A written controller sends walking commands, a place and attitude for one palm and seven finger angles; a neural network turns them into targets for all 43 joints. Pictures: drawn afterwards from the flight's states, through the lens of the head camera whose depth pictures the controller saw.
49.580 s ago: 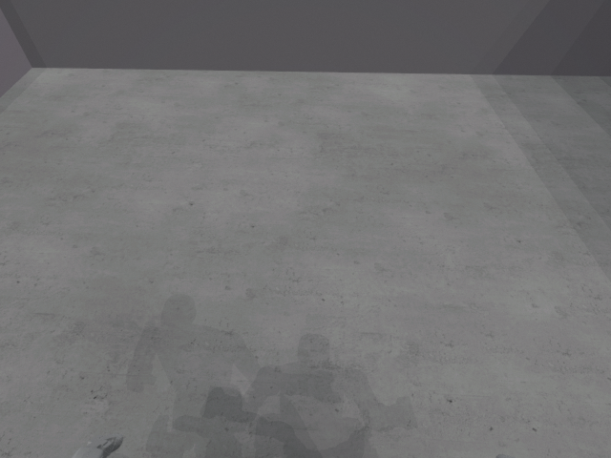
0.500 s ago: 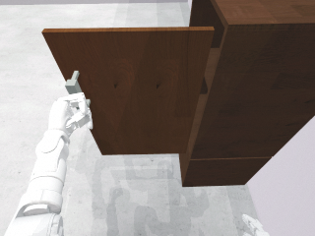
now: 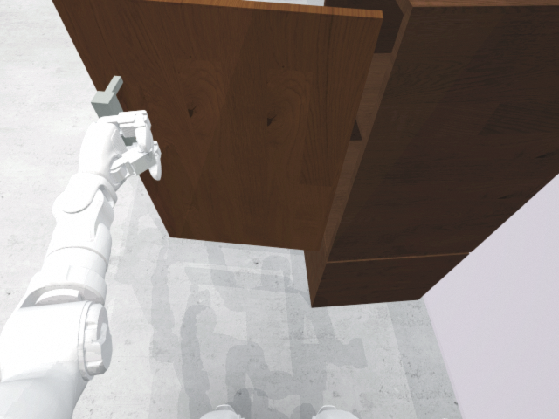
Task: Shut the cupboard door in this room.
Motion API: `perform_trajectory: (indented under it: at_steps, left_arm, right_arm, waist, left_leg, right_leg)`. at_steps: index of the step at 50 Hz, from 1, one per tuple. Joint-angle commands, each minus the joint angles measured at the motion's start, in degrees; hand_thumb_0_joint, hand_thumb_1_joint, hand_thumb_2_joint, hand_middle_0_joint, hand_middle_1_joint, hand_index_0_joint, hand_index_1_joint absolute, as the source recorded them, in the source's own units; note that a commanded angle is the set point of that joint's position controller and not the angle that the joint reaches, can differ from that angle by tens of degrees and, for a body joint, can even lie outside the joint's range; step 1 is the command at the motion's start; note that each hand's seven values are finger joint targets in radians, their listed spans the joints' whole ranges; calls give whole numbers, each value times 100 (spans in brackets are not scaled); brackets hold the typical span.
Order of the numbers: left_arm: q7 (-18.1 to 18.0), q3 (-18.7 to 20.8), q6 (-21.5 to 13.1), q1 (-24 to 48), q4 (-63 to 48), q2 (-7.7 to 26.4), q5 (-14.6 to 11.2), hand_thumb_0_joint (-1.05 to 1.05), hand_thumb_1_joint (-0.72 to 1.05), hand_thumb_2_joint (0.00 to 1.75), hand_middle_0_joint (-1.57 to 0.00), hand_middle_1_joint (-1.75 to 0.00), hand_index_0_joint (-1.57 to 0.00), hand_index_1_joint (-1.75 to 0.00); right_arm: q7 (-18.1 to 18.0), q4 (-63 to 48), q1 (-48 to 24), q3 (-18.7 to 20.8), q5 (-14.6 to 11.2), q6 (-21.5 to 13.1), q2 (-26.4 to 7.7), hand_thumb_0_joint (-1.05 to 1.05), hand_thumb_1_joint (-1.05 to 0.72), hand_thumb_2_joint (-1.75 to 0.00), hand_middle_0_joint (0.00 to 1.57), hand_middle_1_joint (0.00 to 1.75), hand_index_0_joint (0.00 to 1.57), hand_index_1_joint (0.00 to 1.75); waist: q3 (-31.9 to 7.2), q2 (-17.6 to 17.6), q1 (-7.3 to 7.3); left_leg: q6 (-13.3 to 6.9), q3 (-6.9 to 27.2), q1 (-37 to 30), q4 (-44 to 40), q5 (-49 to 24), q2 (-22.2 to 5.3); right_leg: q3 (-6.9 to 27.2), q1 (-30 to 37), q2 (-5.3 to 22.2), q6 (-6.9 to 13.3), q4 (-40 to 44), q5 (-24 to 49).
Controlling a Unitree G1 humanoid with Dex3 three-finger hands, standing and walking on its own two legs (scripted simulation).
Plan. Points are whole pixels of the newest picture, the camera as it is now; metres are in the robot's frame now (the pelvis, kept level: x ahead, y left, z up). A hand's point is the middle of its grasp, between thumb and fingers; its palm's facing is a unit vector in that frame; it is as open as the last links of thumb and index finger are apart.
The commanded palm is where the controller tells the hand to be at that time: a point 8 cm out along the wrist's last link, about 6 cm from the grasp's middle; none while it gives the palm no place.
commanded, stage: push the door shut along its arc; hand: left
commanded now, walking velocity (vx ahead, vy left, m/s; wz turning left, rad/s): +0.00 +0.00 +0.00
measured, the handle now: (124, 122) +0.53 +0.23 +0.10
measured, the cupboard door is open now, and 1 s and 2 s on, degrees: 80 67 56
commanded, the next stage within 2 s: pull the fist back off the door in 1.26 s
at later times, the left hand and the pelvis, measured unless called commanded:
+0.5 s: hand (182, 125) +0.52 +0.14 +0.11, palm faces -0.23 -0.97 -0.01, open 3.1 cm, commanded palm +0.51 +0.19 +0.10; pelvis +0.00 +0.00 -0.01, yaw -1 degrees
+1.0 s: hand (195, 104) +0.56 +0.12 +0.11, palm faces -0.34 -0.94 +0.00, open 3.1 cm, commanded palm +0.58 +0.16 +0.10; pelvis +0.01 +0.00 -0.02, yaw -1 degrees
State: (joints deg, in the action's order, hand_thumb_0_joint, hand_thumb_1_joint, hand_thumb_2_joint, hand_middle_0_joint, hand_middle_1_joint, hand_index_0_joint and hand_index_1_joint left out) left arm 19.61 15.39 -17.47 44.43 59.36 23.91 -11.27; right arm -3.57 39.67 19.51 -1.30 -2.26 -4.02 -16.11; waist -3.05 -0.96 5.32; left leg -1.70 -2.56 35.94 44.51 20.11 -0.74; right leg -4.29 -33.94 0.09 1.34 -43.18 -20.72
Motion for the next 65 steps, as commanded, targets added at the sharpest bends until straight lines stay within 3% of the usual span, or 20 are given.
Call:
perform_trajectory:
  at_steps: [1, 4, 8, 12, 15, 16, 21, 28, 31, 32, 36, 39, 41, 42, 46, 49, 52, 58, 62, 65]
  left_arm:
    - [79, 166, -457, 2865, -1050, 1256, -12, 0, 90, 90, -130, -150, -130, -150]
    - [89, 50, -496, 3077, -1094, 1123, 22, 0, 90, 90, -130, -150, -130, -150]
    - [97, 351, -364, 3261, -574, 1533, 18, 0, 90, 90, -130, -150, -130, -150]
    - [114, 554, -411, 3647, -500, 1965, 153, 0, 90, 90, -130, -150, -130, -150]
    - [196, 466, -476, 3702, -504, 1920, 210, 0, 90, 90, -130, -150, -130, -150]
    - [244, 340, -477, 3705, -428, 1735, 169, 0, 90, 90, -130, -150, -130, -150]
    - [399, 382, -303, 4087, 8, 1945, 175, 0, 90, 90, -130, -150, -130, -150]
    - [571, 446, -189, 4483, 154, 2288, 285, 0, 90, 90, -130, -150, -130, -150]
    - [619, 278, -156, 4890, 276, 2172, 296, 0, 90, 90, -130, -150, -130, -150]
    - [618, 469, -147, 4898, 290, 2421, 340, 0, 90, 90, -130, -150, -130, -150]
    - [723, 174, -47, 5225, 400, 2150, 320, 0, 90, 90, -130, -150, -130, -150]
    - [797, 287, 31, 5385, 421, 2402, 385, 0, 90, 90, -130, -150, -130, -150]
    - [820, 51, 24, 5627, 330, 2067, 371, 0, 90, 90, -130, -150, -130, -150]
    - [835, 85, 19, 5694, 177, 2109, 393, 0, 90, 90, -130, -150, -130, -150]
    - [878, -73, 117, 5778, 338, 1812, 346, 0, 90, 90, -130, -150, -130, -150]
    - [874, 75, 213, 5908, 511, 2100, 414, 0, 90, 90, -130, -150, -130, -150]
    - [853, -16, 203, 6092, 494, 1964, 443, 0, 90, 90, -130, -150, -130, -150]
    - [847, -74, 291, 6328, 813, 1946, 540, 0, 90, 90, -130, -150, -130, -150]
    - [860, -156, 243, 6697, 528, 1862, 592, 0, 90, 90, -130, -150, -130, -150]
    - [886, -258, 351, 6714, 745, 1753, 644, 0, 90, 90, -130, -150, -130, -150]
  right_arm:
    - [-26, -486, 527, 358, 29, -115, -953, 0, -90, -90, 20, 30, 20, 30]
    - [18, -474, 583, 382, 37, -93, -952, 0, -90, -90, 20, 30, 20, 30]
    - [2, -446, 703, 356, 31, -24, -1020, 0, -90, -90, 20, 30, 20, 30]
    - [-20, -434, 770, 345, 48, 3, -1041, 0, -90, -90, 20, 30, 20, 30]
    - [3, -458, 848, 339, 69, 20, -1025, 0, -90, -90, 20, 30, 20, 30]
    - [10, -468, 875, 332, 78, 16, -1016, 0, -90, -90, 20, 30, 20, 30]
    - [-15, -393, 1022, 332, 78, 50, -1108, 0, -90, -90, 20, 30, 20, 30]
    - [-34, -370, 1127, 315, 112, 61, -1148, 0, -90, -90, 20, 30, 20, 30]
    - [-72, -306, 1255, 301, 123, 54, -1140, 0, -90, -90, 20, 30, 20, 30]
    - [-70, -283, 1276, 325, 127, 59, -1185, 0, -90, -90, 20, 30, 20, 30]
    - [-78, -214, 1368, 305, 154, 39, -1173, 0, -90, -90, 20, 30, 20, 30]
    - [-74, -189, 1396, 318, 172, 43, -1226, 0, -90, -90, 20, 30, 20, 30]
    - [-79, -126, 1473, 324, 190, 21, -1185, 0, -90, -90, 20, 30, 20, 30]
    - [-59, -94, 1459, 352, 216, 12, -1205, 0, -90, -90, 20, 30, 20, 30]
    - [-54, -40, 1521, 354, 236, 5, -1193, 0, -90, -90, 20, 30, 20, 30]
    - [-57, -15, 1562, 350, 245, 27, -1251, 0, -90, -90, 20, 30, 20, 30]
    - [-48, 19, 1553, 350, 257, -5, -1229, 0, -90, -90, 20, 30, 20, 30]
    - [-28, 113, 1618, 339, 313, -6, -1255, 0, -90, -90, 20, 30, 20, 30]
    - [-12, 132, 1692, 361, 326, -20, -1234, 0, -90, -90, 20, 30, 20, 30]
    - [12, 192, 1709, 355, 352, 14, -1250, 0, -90, -90, 20, 30, 20, 30]
  waist:
    - [-2282, -342, 187]
    - [-2430, -546, 241]
    - [-2246, 29, 347]
    - [-2424, -318, 385]
    - [-2634, -512, 399]
    - [-2650, -476, 434]
    - [-2467, -211, 652]
    - [-2728, -547, 699]
    - [-2610, -404, 905]
    - [-2737, -456, 857]
    - [-2765, -615, 1017]
    - [-3014, -714, 992]
    - [-3066, -952, 1096]
    - [-3296, -1169, 1033]
    - [-3148, -1002, 1158]
    - [-3071, -783, 1191]
    - [-3124, -1004, 1206]
    - [-3026, -932, 1340]
    - [-3456, -1345, 1349]
    - [-3320, -1235, 1415]
  left_leg:
    - [27, 504, -1553, -323, -1627, 16]
    - [63, 558, -1789, -279, -1736, -23]
    - [-14, 483, -1207, -265, -1406, -1]
    - [-22, 461, -1115, -161, -1410, 14]
    - [9, 508, -1280, -99, -1654, -11]
    - [-13, 497, -1286, -41, -1718, 11]
    - [-63, 501, -986, 55, -1491, 2]
    - [-49, 507, -897, 221, -1609, 7]
    - [-95, 522, -787, 314, -1580, 4]
    - [-71, 540, -835, 339, -1617, -18]
    - [-91, 572, -898, 437, -1675, -8]
    - [-74, 606, -940, 501, -1743, -24]
    - [-65, 661, -1270, 568, -2052, -43]
    - [-23, 704, -1508, 604, -2209, -63]
    - [-45, 713, -1549, 672, -2342, -68]
    - [-45, 748, -1298, 671, -2164, -77]
    - [-35, 741, -1400, 736, -2216, -61]
    - [-48, 775, -1270, 885, -2250, -72]
    - [-23, 828, -1640, 1005, -2649, -97]
    - [-19, 880, -1572, 1062, -2601, -109]
  right_leg:
    - [296, 336, -127, 8, 352, 1695]
    - [271, 96, -155, 7, 319, 1646]
    - [334, 309, -167, -42, 360, 1624]
    - [412, 313, -157, -40, 296, 1704]
    - [378, 225, -171, -22, 225, 1819]
    - [370, 188, -192, -22, 209, 1846]
    - [386, 29, -211, -52, 235, 1713]
    - [424, -89, -216, -53, 135, 1836]
    - [402, -254, -230, -71, 112, 1765]
    - [425, -279, -233, -77, 108, 1783]
    - [349, -544, -251, -52, 52, 1703]
    - [370, -576, -265, -48, 22, 1731]
    - [277, -884, -279, -18, -50, 1792]
    - [281, -998, -289, -19, -65, 1805]
    - [202, -1213, -325, -4, -85, 1806]
    - [204, -1182, -331, -14, -104, 1744]
    - [211, -1347, -337, -8, -128, 1706]
    - [136, -1605, -362, 10, -245, 1643]
    - [119, -1840, -382, 26, -386, 1719]
    - [50, -2017, -400, 46, -427, 1610]
